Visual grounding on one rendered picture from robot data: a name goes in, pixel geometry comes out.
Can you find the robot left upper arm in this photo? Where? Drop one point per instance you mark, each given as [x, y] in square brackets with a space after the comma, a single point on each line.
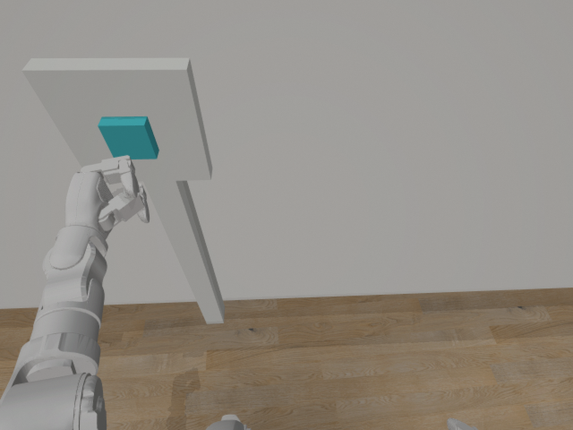
[71, 402]

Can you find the left robot hand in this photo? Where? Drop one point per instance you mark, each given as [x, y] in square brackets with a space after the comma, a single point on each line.
[90, 203]

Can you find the robot left forearm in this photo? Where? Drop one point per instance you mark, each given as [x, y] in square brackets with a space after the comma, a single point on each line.
[64, 339]

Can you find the robot left shin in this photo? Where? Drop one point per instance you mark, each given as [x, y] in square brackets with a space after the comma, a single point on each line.
[230, 417]

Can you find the panel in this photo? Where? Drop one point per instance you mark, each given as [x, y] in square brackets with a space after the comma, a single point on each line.
[77, 92]

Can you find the button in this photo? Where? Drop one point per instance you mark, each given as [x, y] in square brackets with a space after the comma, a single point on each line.
[129, 135]

